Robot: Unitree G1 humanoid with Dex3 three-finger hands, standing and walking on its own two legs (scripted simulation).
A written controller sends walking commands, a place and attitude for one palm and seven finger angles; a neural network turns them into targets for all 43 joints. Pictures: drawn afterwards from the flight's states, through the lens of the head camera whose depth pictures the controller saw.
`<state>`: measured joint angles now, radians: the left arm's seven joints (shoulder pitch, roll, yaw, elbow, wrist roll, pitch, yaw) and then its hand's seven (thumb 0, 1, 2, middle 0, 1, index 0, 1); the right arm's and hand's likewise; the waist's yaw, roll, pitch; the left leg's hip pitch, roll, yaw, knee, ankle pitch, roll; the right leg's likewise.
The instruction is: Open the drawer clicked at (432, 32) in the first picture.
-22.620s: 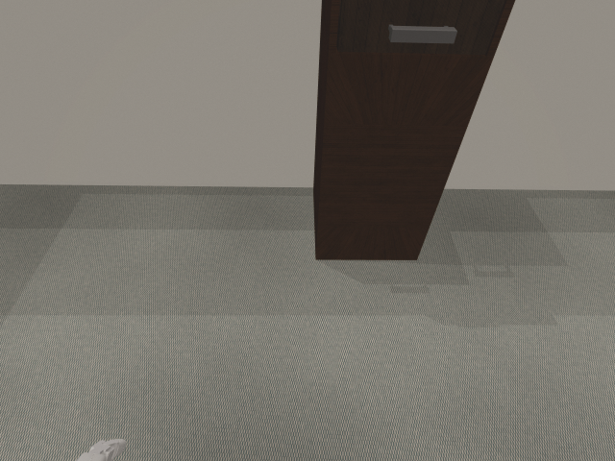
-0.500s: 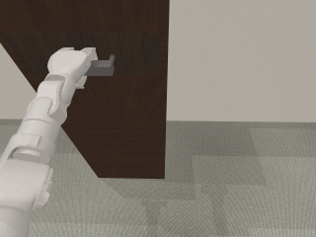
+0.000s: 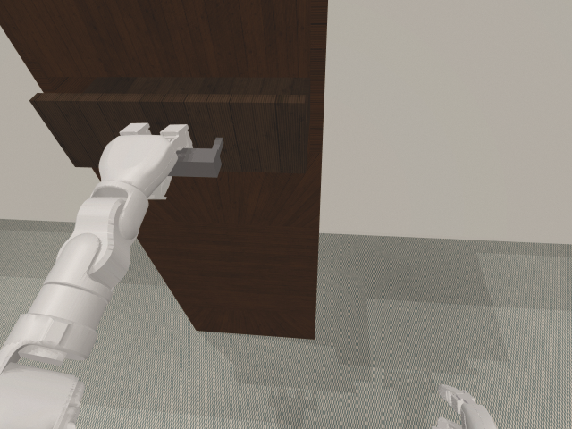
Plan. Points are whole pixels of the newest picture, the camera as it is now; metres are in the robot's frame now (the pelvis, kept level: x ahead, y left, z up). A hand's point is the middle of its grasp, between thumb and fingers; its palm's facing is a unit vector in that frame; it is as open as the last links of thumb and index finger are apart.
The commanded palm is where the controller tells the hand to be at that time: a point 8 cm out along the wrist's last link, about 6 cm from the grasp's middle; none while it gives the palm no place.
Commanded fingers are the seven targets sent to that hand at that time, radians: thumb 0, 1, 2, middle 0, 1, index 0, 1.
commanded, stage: pull the drawer open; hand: left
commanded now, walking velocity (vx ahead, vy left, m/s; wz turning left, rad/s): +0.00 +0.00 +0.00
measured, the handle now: (169, 151) +0.45 +0.21 +0.16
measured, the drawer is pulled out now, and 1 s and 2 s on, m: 0.06 0.17 0.27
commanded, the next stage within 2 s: none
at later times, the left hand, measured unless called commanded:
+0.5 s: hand (139, 226) +0.33 +0.22 +0.14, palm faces +0.06 -0.06 -1.00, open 6.0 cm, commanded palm +0.29 +0.22 +0.19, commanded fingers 0.00 0.90 0.90 -0.40 -1.35 -0.40 -1.35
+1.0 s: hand (127, 252) +0.29 +0.22 +0.14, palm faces +0.08 -0.07 -0.99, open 5.9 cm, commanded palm +0.24 +0.23 +0.19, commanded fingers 0.00 0.90 0.90 -0.40 -1.35 -0.40 -1.35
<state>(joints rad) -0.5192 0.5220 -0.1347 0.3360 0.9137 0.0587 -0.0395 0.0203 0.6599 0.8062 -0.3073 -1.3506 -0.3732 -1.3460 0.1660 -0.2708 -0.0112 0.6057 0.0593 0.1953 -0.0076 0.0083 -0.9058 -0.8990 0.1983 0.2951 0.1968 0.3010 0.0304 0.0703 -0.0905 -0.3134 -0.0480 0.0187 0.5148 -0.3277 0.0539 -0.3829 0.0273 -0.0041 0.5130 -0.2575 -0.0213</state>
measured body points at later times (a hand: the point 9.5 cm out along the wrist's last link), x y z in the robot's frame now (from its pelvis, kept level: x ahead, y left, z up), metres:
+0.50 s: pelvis -0.01 -0.01 +0.00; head +0.00 -0.05 +0.45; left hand +0.32 +0.22 +0.19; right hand +0.18 -0.24 -0.11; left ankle -0.05 +0.08 -0.73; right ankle +0.00 -0.11 -0.73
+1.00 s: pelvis -0.03 -0.02 +0.00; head -0.03 -0.06 +0.45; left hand +0.28 +0.22 +0.19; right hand +0.17 -0.24 -0.10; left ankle -0.05 +0.08 -0.73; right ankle +0.00 -0.11 -0.73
